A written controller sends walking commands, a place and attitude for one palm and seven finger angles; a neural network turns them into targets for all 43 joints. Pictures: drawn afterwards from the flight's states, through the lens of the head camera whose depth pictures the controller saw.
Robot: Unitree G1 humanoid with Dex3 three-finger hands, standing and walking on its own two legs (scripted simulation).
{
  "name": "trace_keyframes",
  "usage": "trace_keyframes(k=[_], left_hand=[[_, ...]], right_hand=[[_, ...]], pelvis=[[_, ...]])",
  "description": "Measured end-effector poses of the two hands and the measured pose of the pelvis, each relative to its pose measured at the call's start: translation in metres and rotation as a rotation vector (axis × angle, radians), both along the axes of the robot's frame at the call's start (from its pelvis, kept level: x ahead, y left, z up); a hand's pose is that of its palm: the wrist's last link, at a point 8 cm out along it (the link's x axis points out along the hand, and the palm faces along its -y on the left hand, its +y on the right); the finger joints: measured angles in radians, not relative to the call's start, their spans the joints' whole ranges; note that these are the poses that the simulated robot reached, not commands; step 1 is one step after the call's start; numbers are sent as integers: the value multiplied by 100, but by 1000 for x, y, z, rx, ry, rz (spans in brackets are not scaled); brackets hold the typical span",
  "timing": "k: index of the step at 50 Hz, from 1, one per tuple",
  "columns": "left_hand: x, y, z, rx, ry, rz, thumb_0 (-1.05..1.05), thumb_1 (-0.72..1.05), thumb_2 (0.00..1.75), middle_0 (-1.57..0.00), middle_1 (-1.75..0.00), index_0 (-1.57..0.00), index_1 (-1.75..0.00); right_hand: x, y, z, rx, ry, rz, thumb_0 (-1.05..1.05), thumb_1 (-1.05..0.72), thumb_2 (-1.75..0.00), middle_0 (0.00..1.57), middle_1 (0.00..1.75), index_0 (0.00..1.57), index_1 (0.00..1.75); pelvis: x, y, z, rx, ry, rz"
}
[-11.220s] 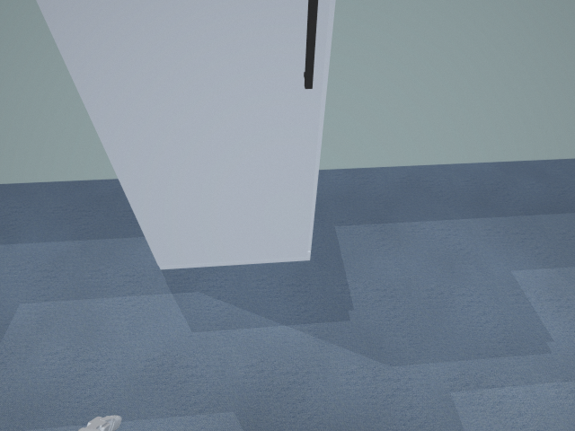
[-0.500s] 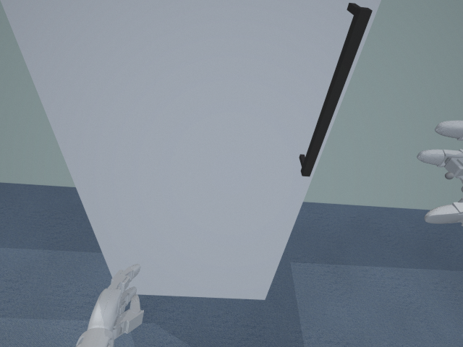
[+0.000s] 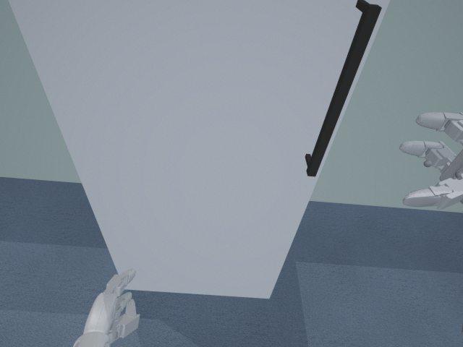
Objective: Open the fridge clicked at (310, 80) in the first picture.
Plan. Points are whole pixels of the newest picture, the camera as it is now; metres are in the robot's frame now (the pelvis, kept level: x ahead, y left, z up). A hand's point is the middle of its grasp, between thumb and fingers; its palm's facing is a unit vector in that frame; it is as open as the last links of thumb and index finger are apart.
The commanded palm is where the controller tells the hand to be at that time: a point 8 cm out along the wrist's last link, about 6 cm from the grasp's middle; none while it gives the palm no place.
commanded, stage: move the hooked fingers beside the handle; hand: right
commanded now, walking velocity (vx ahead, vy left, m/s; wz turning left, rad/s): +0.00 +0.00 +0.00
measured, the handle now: (332, 102) +0.48 -0.16 +0.24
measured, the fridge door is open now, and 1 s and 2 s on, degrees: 0 0 0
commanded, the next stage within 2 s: feel for the door with the fingertips in 1.84 s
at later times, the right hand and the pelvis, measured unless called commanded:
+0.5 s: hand (400, 147) +0.36 -0.24 +0.23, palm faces +0.09 +0.99 -0.04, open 14.0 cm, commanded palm +0.34 -0.28 +0.23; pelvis +0.00 +0.00 +0.00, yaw +0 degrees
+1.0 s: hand (377, 130) +0.41 -0.23 +0.23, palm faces +0.08 +1.00 -0.02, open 14.0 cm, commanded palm +0.39 -0.27 +0.23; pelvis +0.01 -0.01 +0.00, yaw +1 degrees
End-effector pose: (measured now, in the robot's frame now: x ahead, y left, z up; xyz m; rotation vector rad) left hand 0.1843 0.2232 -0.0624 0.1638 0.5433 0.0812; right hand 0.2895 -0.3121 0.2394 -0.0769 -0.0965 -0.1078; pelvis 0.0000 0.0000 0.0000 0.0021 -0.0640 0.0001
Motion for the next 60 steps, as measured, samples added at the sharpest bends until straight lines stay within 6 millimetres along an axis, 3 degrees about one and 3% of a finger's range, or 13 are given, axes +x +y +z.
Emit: trace_keyframes(k=[21, 36, 49, 60], left_hand=[[-11, 1, -4, 6, 49, 34, 1, 91, 90, -20, -30, -21, -30], [-25, 6, -13, 10, 114, 71, 1, 91, 90, -20, -30, -21, -30], [-41, 17, -19, 29, 182, 115, 1, 91, 90, -20, -30, -21, -30], [-48, 20, -21, 28, 206, 142, 1, 91, 90, -20, -30, -20, -30]], right_hand=[[35, 13, -5, 26, 21, 14, -1, 50, -30, 30, 120, 30, 120], [73, 36, -6, 44, 37, 41, -1, 50, -30, 30, 120, 30, 120], [96, 31, -11, 58, 57, 22, -1, 50, -30, 30, 120, 30, 120], [111, 40, -14, 56, 56, 36, -1, 50, -30, 30, 120, 30, 120]], pelvis=[[1, -4, 1, 0, 14, 4], [5, -6, 2, -1, 34, 12], [10, -5, 3, 2, 53, 19], [13, -8, 3, 2, 65, 29]])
